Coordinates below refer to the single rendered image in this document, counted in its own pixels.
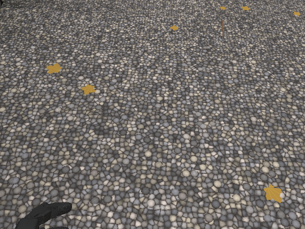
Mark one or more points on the robot left hand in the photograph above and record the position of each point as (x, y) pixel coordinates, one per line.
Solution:
(42, 213)

